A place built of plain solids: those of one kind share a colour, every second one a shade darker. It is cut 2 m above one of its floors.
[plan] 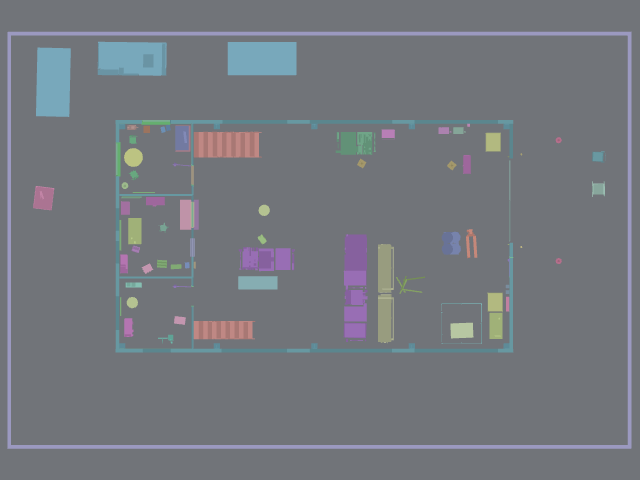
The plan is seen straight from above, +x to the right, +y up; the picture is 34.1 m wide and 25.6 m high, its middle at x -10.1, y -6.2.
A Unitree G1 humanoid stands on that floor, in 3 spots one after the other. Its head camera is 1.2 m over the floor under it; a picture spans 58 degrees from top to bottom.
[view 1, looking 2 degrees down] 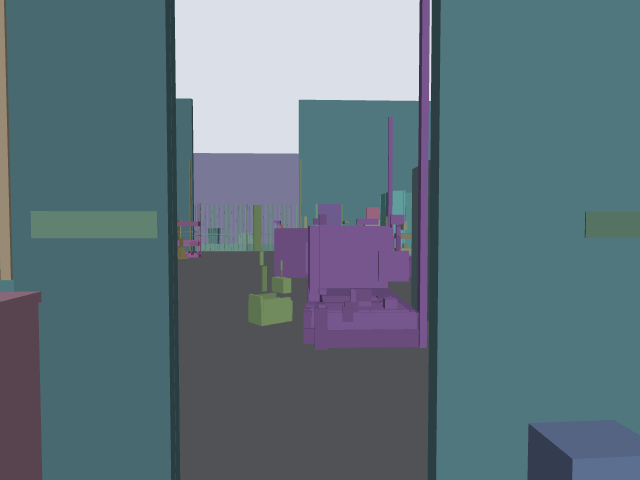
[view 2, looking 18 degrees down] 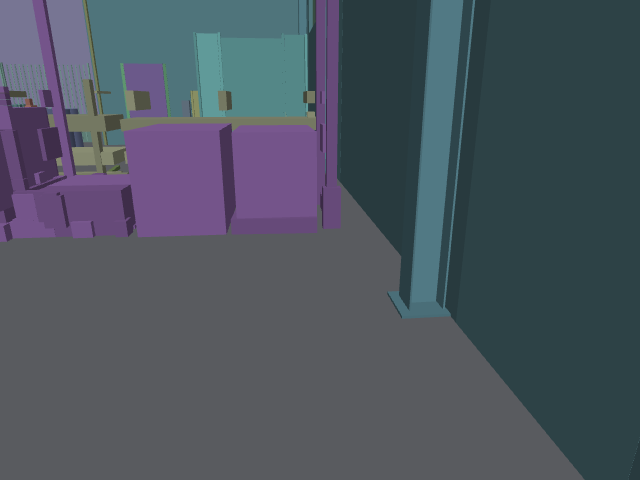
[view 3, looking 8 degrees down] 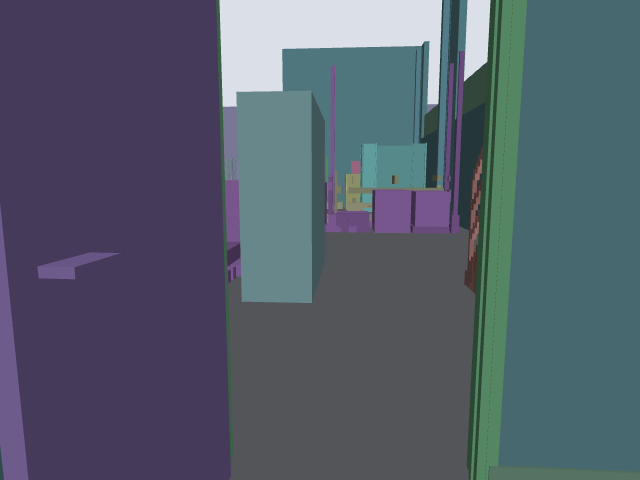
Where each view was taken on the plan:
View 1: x -18.55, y -6.60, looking -2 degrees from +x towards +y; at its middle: rack_mid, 4.16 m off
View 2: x -12.73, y -11.01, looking -6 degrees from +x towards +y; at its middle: ground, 3.88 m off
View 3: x -18.55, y -9.20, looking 4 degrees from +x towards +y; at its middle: longspan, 5.27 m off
